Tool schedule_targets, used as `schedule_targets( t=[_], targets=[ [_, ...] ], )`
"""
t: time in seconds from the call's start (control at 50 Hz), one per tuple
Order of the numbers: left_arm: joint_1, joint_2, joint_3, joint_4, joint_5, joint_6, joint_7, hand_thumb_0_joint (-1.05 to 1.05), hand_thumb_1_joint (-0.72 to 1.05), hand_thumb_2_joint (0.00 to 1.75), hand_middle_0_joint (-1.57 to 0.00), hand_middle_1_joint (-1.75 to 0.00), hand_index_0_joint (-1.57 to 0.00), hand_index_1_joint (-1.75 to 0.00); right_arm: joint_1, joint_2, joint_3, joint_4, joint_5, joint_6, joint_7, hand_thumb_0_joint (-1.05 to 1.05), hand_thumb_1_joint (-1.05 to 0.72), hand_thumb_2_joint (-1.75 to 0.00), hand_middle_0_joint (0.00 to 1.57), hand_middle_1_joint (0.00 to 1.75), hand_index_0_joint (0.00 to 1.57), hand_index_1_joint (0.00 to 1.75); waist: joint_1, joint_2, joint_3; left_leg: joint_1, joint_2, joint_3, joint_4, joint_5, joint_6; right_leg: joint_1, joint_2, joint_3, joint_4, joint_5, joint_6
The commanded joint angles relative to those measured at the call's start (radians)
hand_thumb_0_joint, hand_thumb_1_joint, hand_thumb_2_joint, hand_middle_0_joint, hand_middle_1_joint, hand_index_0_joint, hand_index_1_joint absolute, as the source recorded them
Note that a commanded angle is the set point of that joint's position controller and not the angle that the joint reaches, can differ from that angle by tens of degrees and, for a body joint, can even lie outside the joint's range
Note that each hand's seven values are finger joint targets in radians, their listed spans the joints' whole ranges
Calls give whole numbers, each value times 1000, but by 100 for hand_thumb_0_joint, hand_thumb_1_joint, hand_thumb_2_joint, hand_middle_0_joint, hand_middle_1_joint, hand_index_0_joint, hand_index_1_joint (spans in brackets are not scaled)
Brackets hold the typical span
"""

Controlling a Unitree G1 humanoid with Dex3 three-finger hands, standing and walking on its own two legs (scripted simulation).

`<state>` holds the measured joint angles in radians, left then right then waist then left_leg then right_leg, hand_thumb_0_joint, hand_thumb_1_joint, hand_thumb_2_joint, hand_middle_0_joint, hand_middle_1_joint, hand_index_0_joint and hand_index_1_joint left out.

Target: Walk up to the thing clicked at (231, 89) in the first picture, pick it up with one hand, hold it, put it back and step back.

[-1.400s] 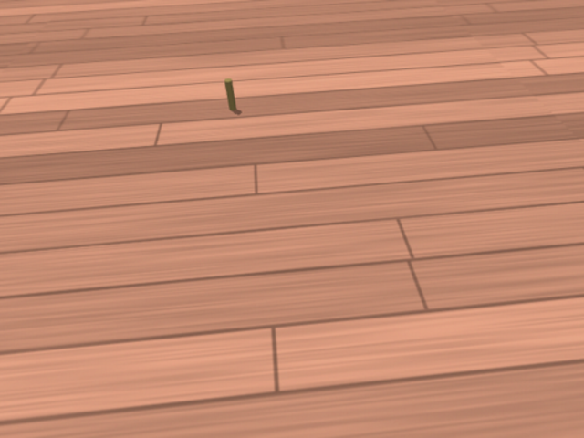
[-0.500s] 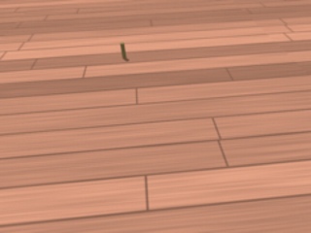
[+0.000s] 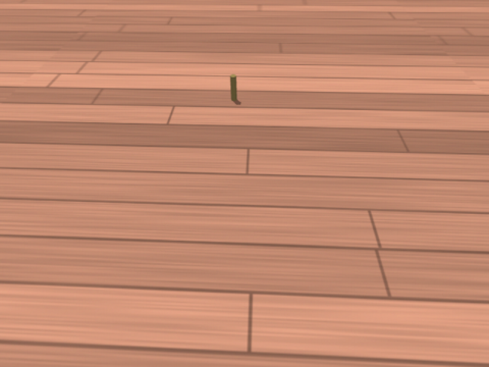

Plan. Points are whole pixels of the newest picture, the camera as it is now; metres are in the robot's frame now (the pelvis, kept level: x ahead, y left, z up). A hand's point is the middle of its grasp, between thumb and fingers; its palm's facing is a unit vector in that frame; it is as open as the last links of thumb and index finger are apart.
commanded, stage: walk up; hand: left
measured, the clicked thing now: (233, 88) +2.07 +0.20 -0.68
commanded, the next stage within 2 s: none
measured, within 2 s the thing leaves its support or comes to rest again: neither
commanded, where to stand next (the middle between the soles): +1.70 -0.01 m, yaw +1 degrees
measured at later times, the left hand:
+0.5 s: hand (131, 248) +0.39 +0.31 -0.13, palm faces -0.10 -0.93 -0.35, open 7.4 cm
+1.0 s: hand (144, 191) +0.60 +0.35 -0.17, palm faces +0.00 -0.93 -0.35, open 7.4 cm
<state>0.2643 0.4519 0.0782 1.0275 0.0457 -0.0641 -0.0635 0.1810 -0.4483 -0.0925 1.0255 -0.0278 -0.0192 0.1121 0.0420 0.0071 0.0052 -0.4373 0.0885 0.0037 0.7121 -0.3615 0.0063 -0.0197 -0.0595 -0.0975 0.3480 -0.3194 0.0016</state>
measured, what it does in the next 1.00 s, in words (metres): walks ahead: left foot, then right foot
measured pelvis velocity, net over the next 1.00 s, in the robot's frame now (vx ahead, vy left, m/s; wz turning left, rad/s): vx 0.58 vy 0.06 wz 0.01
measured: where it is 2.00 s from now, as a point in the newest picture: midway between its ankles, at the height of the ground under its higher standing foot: (256, 198)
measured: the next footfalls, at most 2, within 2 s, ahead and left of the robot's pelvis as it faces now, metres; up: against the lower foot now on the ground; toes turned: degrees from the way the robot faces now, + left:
left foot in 0.06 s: +0.16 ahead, +0.17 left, +0.00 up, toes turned +6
right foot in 0.54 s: +0.49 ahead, -0.11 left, +0.00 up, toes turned -6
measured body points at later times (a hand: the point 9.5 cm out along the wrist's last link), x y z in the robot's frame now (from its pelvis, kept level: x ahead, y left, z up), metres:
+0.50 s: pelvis +0.26 +0.04 -0.01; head +0.27 +0.03 +0.44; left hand +0.40 +0.36 -0.11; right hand +0.25 -0.29 -0.13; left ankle +0.12 +0.16 -0.74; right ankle +0.43 -0.12 -0.72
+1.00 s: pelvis +0.58 +0.06 -0.03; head +0.59 +0.08 +0.42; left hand +0.60 +0.39 -0.15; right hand +0.70 -0.28 -0.10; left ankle +0.67 +0.17 -0.74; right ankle +0.46 -0.11 -0.71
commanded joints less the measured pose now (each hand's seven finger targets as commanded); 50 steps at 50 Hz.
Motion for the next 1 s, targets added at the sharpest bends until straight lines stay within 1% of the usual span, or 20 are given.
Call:
schedule_targets(
  t=[0.0, 0.04, 0.06, 0.08, 0.1, 0.14, 0.2, 0.28, 0.46, 0.52, 0.54, 0.56, 0.58, 0.66, 0.74, 0.88, 0.92, 0.94, 0.96, 0.98],
  targets=[
    [-182, 289, 56, -126, -14, -25, -1, 0, 90, 90, -20, -30, -20, -30, -5, -160, -55, -88, 5, -43, 0, 0, -90, -90, 20, 30, 20, 30, -81, -113, 58, 240, -23, 96, -147, 190, -9, -274, -182, 83, -113, -270, -160],
    [-158, 214, 29, -128, -9, -17, -5, 0, 90, 90, -20, -30, -20, -30, 189, -223, -90, -28, -2, -52, -22, 0, -90, -90, 20, 30, 20, 30, -184, 79, -48, 597, -70, 102, -161, 81, 38, -463, -103, -20, 279, -86, -128],
    [-120, 125, 1, -140, -19, -14, -9, 0, 90, 90, -20, -30, -20, -30, 335, -315, -115, -4, -17, -59, -44, 0, -90, -90, 20, 30, 20, 30, -237, 346, -96, 741, 79, -215, -337, -286, 101, -672, 31, -73, 697, -172, -84],
    [-161, 143, -3, -176, -31, -19, 0, 0, 90, 90, -20, -30, -20, -30, 303, -422, -121, -51, 3, -69, -49, 0, -90, -90, 20, 30, 20, 30, -229, 367, -81, 630, 326, -754, -607, -570, 205, -781, 107, 99, 857, -268, -72],
    [-177, 231, -1, -172, -27, -24, 8, 0, 90, 90, -20, -30, -20, -30, 177, -416, -121, -87, 36, -68, -51, 0, -90, -90, 20, 30, 20, 30, -166, 180, -28, 519, 386, -791, -635, -559, 279, -757, 13, 213, 900, -177, -74],
    [-90, 236, 7, -109, -54, -23, -2, 0, 90, 90, -20, -30, -20, -30, 56, -292, -72, -129, 24, -78, -64, 0, -90, -90, 20, 30, 20, 30, -73, 59, 19, 432, 258, -414, -513, -271, 203, -702, -64, 216, 801, -23, -49],
    [-41, 229, 20, -85, -42, -5, -26, 0, 90, 90, -20, -30, -20, -30, 32, -243, -45, -142, 32, -96, -64, 0, -90, -90, 20, 30, 20, 30, -38, 118, 76, 264, 192, -210, -586, -170, 157, -574, -85, 163, 649, 70, -5],
    [-117, 216, 27, -133, -32, 5, -50, 0, 90, 90, -20, -30, -20, -30, 40, -262, -50, -163, 27, -111, -59, 0, -90, -90, 20, 30, 20, 30, -50, 120, 108, 292, 210, -152, -636, -167, 208, -619, -103, 129, 490, 141, 17],
    [-304, 136, 17, -193, -38, -9, -50, 0, 90, 90, -20, -30, -20, -30, 147, -255, -53, -148, 23, -96, -72, 0, -90, -90, 20, 30, 20, 30, -84, 75, 60, 424, 158, -1, -462, 370, 149, -433, -22, 15, 198, 266, -48],
    [3, 197, 59, -107, -40, -12, -20, 0, 90, 90, -20, -30, -20, -30, 156, -211, -33, -166, 4, -86, -81, 0, -90, -90, 20, 30, 20, 30, 69, -56, -131, 274, 58, 106, 40, 535, 88, 59, 50, -30, 168, 157, -89],
    [159, 277, 91, -88, -30, -15, -4, 0, 90, 90, -20, -30, -20, -30, 205, -139, -9, -184, 12, -85, -80, 0, -90, -90, 20, 30, 20, 30, 119, -233, -236, 43, -21, 112, 344, 257, 64, 293, -124, 236, 128, -140, -116],
    [176, 370, 105, -105, -42, -23, 2, 0, 90, 90, -20, -30, -20, -30, 232, -142, -8, -201, 41, -90, -84, 0, -90, -90, 20, 30, 20, 30, 104, -349, -254, -230, -139, 61, 535, -133, 33, 423, -388, 778, -68, -202, -248],
    [99, 351, 99, -137, -55, -24, 7, 0, 90, 90, -20, -30, -20, -30, 130, -225, -22, -187, 31, -88, -91, 0, -90, -90, 20, 30, 20, 30, 105, -164, -177, -255, -44, -58, 615, -125, 41, 282, -403, 768, -90, -222, -287],
    [-63, 220, 58, -172, -53, -41, 18, 0, 90, 90, -20, -30, -20, -30, 156, -184, -14, -146, 32, -81, -65, 0, -90, -90, 20, 30, 20, 30, -18, -131, 4, -118, 43, -78, 390, 71, 42, -96, -226, 300, -115, -13, -204],
    [-97, 238, 57, -212, -40, -56, 10, 0, 90, 90, -20, -30, -20, -30, 111, -155, -26, -166, 13, -67, -31, 0, -90, -90, 20, 30, 20, 30, -32, -155, 51, -78, 67, -12, 116, 82, -10, -237, -216, 182, -160, -43, -242],
    [-126, 261, 55, -227, -30, -49, -5, 0, 90, 90, -20, -30, -20, -30, 100, -168, -52, -164, 7, -77, -22, 0, -90, -90, 20, 30, 20, 30, -81, -91, 14, 245, 11, 107, -84, 277, -14, -366, -179, 99, -48, -163, -180],
    [-59, 194, 28, -220, -29, -41, -1, 0, 90, 90, -20, -30, -20, -30, 261, -228, -75, -117, -1, -91, -41, 0, -90, -90, 20, 30, 20, 30, -158, 127, -76, 498, -38, 90, -165, 109, 37, -417, -87, 14, 378, 159, -134],
    [-14, 115, 1, -224, -39, -37, 3, 0, 90, 90, -20, -30, -20, -30, 388, -312, -100, -101, -23, -98, -61, 0, -90, -90, 20, 30, 20, 30, -205, 350, -123, 603, 157, -231, -294, -107, 94, -577, 14, -4, 744, 37, -79],
    [6, 132, 4, -234, -57, -35, 15, 0, 90, 90, -20, -30, -20, -30, 337, -366, -100, -147, -1, -103, -71, 0, -90, -90, 20, 30, 20, 30, -172, 296, -106, 631, 354, -689, -501, -184, 176, -751, 132, 98, 858, -185, -56],
    [-6, 211, 5, -213, -51, -32, 29, 0, 90, 90, -20, -30, -20, -30, 264, -374, -104, -165, 33, -101, -73, 0, -90, -90, 20, 30, 20, 30, -143, 165, -94, 557, 397, -717, -516, -158, 229, -748, 51, 205, 923, -148, -68]
  ],
)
